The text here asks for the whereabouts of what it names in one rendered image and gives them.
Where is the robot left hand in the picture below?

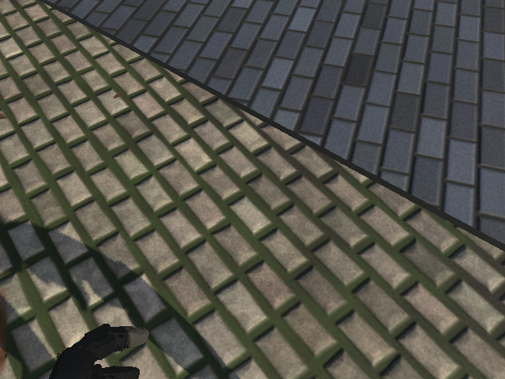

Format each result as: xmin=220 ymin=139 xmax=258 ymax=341
xmin=49 ymin=324 xmax=149 ymax=379

